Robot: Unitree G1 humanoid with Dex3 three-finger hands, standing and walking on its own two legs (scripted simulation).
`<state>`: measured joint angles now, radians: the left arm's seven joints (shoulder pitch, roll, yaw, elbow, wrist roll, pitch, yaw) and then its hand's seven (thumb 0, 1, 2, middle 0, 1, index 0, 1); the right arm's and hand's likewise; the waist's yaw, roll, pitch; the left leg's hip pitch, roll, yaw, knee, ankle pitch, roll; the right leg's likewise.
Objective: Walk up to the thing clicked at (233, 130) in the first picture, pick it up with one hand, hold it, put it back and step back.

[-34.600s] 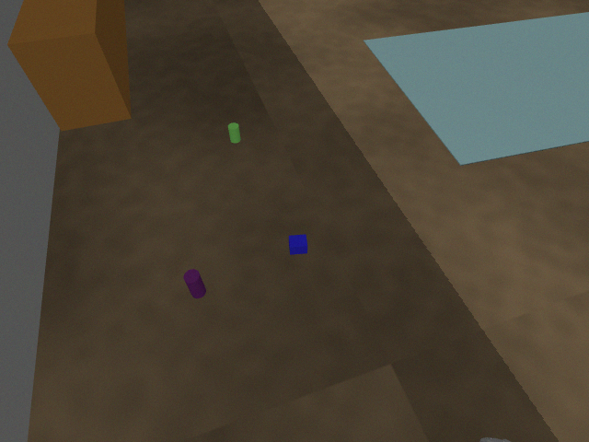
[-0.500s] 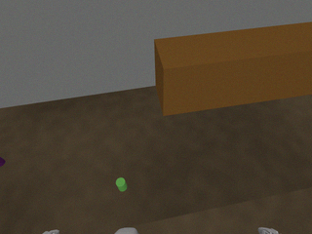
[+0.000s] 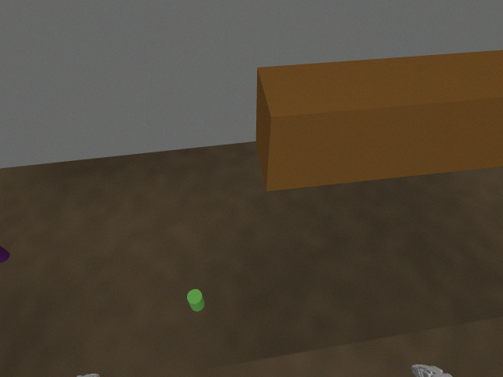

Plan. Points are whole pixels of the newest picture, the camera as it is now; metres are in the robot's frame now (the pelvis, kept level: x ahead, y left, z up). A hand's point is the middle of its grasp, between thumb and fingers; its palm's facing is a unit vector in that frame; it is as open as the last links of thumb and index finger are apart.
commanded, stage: walk up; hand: left
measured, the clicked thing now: (196, 300) +0.47 +0.22 -0.73
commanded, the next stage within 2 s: none
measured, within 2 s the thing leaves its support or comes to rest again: neither
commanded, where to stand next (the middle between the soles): +0.07 +0.01 m, yaw -2 degrees
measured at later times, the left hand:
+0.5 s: hand out of the picture +0.07 +0.27 -0.15, palm faces +0.01 -0.93 -0.37, open 7.4 cm
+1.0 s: hand out of the picture +0.13 +0.33 -0.18, palm faces -0.04 -0.93 -0.37, open 7.4 cm
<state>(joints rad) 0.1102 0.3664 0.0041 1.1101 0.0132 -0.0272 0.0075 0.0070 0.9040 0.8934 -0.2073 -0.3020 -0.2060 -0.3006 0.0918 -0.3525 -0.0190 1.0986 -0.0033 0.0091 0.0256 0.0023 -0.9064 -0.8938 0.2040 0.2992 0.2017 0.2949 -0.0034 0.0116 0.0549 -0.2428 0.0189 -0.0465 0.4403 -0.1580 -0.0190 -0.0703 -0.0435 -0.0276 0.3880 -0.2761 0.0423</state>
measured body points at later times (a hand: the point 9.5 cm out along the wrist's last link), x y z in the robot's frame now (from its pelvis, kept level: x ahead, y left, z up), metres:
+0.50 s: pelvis +0.01 +0.00 +0.00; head +0.01 +0.00 +0.45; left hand +0.07 +0.32 -0.13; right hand +0.09 -0.30 -0.13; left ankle +0.05 +0.13 -0.73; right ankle -0.04 -0.15 -0.74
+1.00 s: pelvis +0.06 +0.05 -0.02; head +0.13 +0.08 +0.43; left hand +0.13 +0.38 -0.16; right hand +0.16 -0.27 -0.11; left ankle +0.12 +0.17 -0.74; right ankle +0.07 -0.12 -0.66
